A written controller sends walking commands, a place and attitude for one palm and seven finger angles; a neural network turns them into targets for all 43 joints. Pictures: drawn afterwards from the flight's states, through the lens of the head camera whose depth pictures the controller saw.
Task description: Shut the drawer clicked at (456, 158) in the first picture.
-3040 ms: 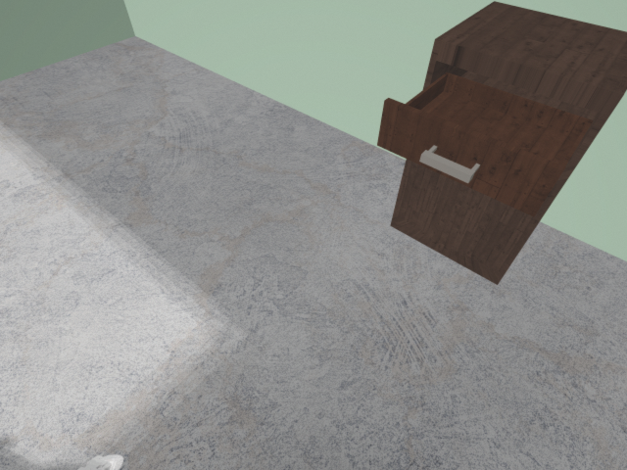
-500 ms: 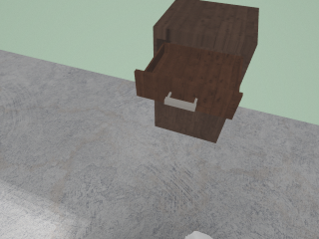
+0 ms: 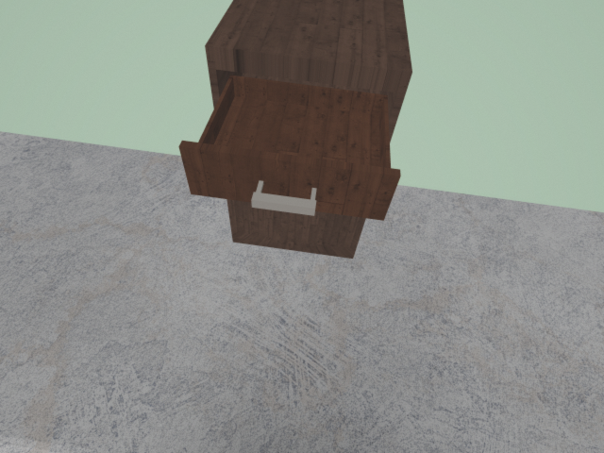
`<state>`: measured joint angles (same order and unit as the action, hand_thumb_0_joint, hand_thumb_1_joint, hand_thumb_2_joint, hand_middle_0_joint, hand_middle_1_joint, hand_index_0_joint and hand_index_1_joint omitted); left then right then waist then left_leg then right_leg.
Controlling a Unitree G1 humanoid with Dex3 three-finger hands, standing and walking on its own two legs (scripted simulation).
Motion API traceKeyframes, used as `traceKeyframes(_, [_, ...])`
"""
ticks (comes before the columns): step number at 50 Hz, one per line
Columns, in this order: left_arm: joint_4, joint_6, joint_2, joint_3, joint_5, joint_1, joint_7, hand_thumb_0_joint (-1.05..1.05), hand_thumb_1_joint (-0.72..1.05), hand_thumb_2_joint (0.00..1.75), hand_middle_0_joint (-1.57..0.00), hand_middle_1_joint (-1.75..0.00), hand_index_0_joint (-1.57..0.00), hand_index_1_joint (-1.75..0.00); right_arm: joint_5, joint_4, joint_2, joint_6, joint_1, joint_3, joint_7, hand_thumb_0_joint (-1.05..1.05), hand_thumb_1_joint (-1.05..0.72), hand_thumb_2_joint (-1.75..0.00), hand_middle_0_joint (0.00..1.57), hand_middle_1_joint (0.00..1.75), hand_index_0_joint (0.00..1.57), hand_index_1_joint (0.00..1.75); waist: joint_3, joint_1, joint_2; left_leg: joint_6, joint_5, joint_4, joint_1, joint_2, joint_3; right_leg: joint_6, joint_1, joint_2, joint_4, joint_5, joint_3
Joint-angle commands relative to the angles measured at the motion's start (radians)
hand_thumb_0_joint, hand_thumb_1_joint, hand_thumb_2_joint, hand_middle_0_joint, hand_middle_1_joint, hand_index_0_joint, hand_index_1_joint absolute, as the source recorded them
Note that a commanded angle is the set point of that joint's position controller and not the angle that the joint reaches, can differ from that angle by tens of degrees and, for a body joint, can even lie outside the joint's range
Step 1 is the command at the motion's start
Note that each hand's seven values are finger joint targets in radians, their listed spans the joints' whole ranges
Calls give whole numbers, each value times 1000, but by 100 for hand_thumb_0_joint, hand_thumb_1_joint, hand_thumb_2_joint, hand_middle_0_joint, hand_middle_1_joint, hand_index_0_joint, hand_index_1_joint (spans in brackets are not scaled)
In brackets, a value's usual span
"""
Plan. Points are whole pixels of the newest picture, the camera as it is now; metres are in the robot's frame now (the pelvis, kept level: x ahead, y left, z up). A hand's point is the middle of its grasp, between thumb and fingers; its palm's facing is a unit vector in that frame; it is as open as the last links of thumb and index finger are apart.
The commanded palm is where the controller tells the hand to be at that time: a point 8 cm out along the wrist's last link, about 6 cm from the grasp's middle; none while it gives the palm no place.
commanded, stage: take the last steps up to it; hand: left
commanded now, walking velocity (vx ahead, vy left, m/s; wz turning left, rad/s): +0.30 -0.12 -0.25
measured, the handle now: (285, 196) +0.60 +0.06 -0.09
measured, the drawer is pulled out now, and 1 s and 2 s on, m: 0.30 0.30 0.30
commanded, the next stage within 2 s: come to a stop and stand still in 0.92 s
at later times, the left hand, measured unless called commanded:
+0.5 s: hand (232, 430) +0.18 +0.11 -0.15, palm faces -0.05 -0.98 -0.19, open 7.3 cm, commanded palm none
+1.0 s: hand (246, 385) +0.24 +0.10 -0.17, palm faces -0.04 -0.99 -0.13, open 7.4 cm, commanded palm none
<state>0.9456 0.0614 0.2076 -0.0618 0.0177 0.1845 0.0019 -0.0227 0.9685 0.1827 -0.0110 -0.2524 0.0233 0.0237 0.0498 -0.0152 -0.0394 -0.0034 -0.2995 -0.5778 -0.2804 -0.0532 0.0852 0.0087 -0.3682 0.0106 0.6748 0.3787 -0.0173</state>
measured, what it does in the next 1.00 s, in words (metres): walks ahead: right foot, then left foot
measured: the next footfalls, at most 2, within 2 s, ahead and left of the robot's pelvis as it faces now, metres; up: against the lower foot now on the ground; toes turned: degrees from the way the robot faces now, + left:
right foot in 0.38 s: +0.09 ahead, -0.17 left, +0.00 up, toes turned -12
left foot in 0.78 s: +0.31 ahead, +0.03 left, +0.00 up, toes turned +4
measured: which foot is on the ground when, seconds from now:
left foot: down 0.00-0.38, up 0.40-0.76, down 0.78-1.00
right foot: up 0.00-0.36, down 0.38-0.78, up 0.80-1.00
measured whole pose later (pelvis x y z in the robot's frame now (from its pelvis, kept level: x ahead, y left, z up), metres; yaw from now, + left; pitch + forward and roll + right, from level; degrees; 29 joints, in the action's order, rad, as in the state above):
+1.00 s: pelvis +0.23 -0.07 +0.01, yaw -6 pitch +0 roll +0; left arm 1.08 0.00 0.15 -0.05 0.03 0.30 0.01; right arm -0.03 1.04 0.16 0.05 -0.22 0.04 0.02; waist 0.04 0.02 -0.04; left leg 0.05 -0.20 -0.44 -0.23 -0.03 0.18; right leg 0.00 -0.45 -0.10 0.97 0.35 0.06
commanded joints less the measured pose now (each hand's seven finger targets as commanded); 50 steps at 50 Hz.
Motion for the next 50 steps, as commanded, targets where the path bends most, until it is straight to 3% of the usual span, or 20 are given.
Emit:
traceKeyframes(1, [-56, -25, 81, -38, 8, -5, 6, 0, 90, 90, -20, -30, -20, -30, -13, -39, 169, 26, -61, 36, 24, 0, -90, -90, 20, 30, 20, 30, -21, -2, 216, 143, 143, 347, 84, -297, -297, 5, -163, -10, 418, 96, -21])
traceKeyframes(3, [-33, -32, 62, -30, 11, 4, 23, 0, 90, 90, -20, -30, -20, -30, -9, -28, 147, 39, -64, 33, 23, 0, -90, -90, 20, 30, 20, 30, -26, -2, 178, 123, 118, 352, 162, -255, -205, 13, -209, -27, 411, 19, 13])
traceKeyframes(10, [-45, -45, 23, -11, 9, -119, 43, 0, 90, 90, -20, -30, -20, -30, -14, 63, 152, 60, -234, 56, 20, 0, -90, -90, 20, 30, 20, 30, -6, -73, 174, 149, 223, 352, 291, -308, -155, 18, -218, -79, 181, 22, 60])
traceKeyframes(14, [-37, -57, 6, -10, 8, -112, 49, 0, 90, 90, -20, -30, -20, -30, -19, 78, 165, 56, -194, 63, 11, 0, -90, -90, 20, 30, 20, 30, 2, -55, 220, 127, 132, 339, 189, -295, -110, 3, -65, -61, -19, 25, 115])
traceKeyframes(16, [1, -68, 11, -17, 8, -37, 47, 0, 90, 90, -20, -30, -20, -30, -15, 86, 165, 52, -172, 66, 8, 0, -90, -90, 20, 30, 20, 30, -25, -18, 205, 89, 104, 256, 122, -257, -67, -8, 104, -27, -174, -78, 158])
traceKeyframes(17, [36, -77, 32, -24, 10, 52, 41, 0, 90, 90, -20, -30, -20, -30, -11, 90, 151, 51, -159, 63, 4, 0, -90, -90, 20, 30, 20, 30, -57, 27, 138, 56, 84, 155, 59, -218, -27, -23, 253, -15, -262, -145, 161])
traceKeyframes(18, [72, -89, 100, -36, 13, 145, 27, 0, 90, 90, -20, -30, -20, -30, 1, 82, 107, 55, -157, 53, -7, 0, -90, -90, 20, 30, 20, 30, -100, 71, -4, 14, 39, -27, -150, -163, 55, -75, 503, -131, -318, -82, 21])
traceKeyframes(19, [112, -96, 221, -63, 10, 277, 8, 0, 90, 90, -20, -30, -20, -30, 9, 31, 29, 56, -86, 26, -14, 0, -90, -90, 20, 30, 20, 30, -118, 134, -279, -33, -296, -324, -407, -34, 140, -188, 627, -393, -430, -4, -338])
traceKeyframes(20, [123, -93, 228, -59, -6, 311, -4, 0, 90, 90, -20, -30, -20, -30, 1, 6, 84, 47, -6, 32, -12, 0, -90, -90, 20, 30, 20, 30, -101, 152, -215, -15, -324, -475, -432, -61, 2, -230, 520, -436, -477, 29, -395])
traceKeyframes(23, [106, -103, 94, -26, 1, 156, -17, 0, 90, 90, -20, -30, -20, -30, -7, 35, 61, 42, -5, 47, -22, 0, -90, -90, 20, 30, 20, 30, 29, 54, -66, -11, -129, -548, -397, -117, -38, -214, 317, -340, -484, -52, -197])
traceKeyframes(26, [98, -123, 51, -9, 9, 128, -19, 0, 90, 90, -20, -30, -20, -30, -11, 56, 18, 28, -64, 44, -29, 0, -90, -90, 20, 30, 20, 30, 43, -2, -62, -33, -42, -445, -307, -104, 1, -188, 224, -288, -479, -287, -43])
traceKeyframes(33, [138, -130, 97, -3, 9, 181, -16, 0, 90, 90, -20, -30, -20, -30, -2, 8, 22, 46, 51, 34, -47, 0, -90, -90, 20, 30, 20, 30, 48, 15, -79, -4, 30, -149, -195, -57, 41, -178, 262, -268, -442, -384, -23])
traceKeyframes(35, [144, -126, 104, -6, 5, 176, -15, 0, 90, 90, -20, -30, -20, -30, -1, 17, 35, 52, 29, 32, -41, 0, -90, -90, 20, 30, 20, 30, 50, -7, -49, 9, 55, -70, -101, -31, 62, -162, 253, -252, -383, -429, 1])
traceKeyframes(37, [148, -121, 83, -1, -4, 186, -14, 0, 90, 90, -20, -30, -20, -30, -8, 66, 70, 64, -114, 41, -26, 0, -90, -90, 20, 30, 20, 30, -22, -69, 14, 27, 141, 67, 165, -8, 59, -118, 181, -183, -130, -518, 53])
traceKeyframes(38, [131, -117, 42, 2, -6, 210, -9, 0, 90, 90, -20, -30, -20, -30, -19, 88, 167, 73, -231, 63, -15, 0, -90, -90, 20, 30, 20, 30, -95, -105, 197, 95, 178, 148, 330, -188, -190, -65, 32, -85, 117, -285, 113])
traceKeyframes(39, [104, -117, 11, 7, -14, 223, -2, 0, 90, 90, -20, -30, -20, -30, -16, 95, 252, 65, -285, 75, -8, 0, -90, -90, 20, 30, 20, 30, -141, -97, 383, 212, 222, 288, 416, -416, -487, -35, -147, 12, 410, 200, 141])
traceKeyframes(40, [94, -111, 45, 3, -2, 183, -8, 0, 90, 90, -20, -30, -20, -30, -5, 91, 231, 59, -239, 68, -2, 0, -90, -90, 20, 30, 20, 30, -119, -93, 275, 232, 47, 341, 311, -428, -499, -53, -170, -23, 539, 222, 44])
traceKeyframes(43, [105, -100, 16, 0, 10, 141, 7, 0, 90, 90, -20, -30, -20, -30, -1, 42, 102, 70, -55, 39, 4, 0, -90, -90, 20, 30, 20, 30, 51, -17, 120, 186, -48, 406, 52, -331, -326, -36, -190, -118, 537, 27, 9])
traceKeyframes(45, [122, -83, -24, 4, 12, 206, 4, 0, 90, 90, -20, -30, -20, -30, 1, 44, 84, 79, -23, 33, 4, 0, -90, -90, 20, 30, 20, 30, -4, 25, 134, 159, 108, 391, 20, -270, -167, -18, -105, -124, 437, -20, 34])
traceKeyframes(50, [96, -70, -54, 7, 12, 175, 1, 0, 90, 90, -20, -30, -20, -30, -4, 50, 101, 65, -29, 48, -1, 0, -90, -90, 20, 30, 20, 30, -6, 19, 146, 166, 65, 390, -1, -235, -87, -1, -23, -114, 155, -43, 95])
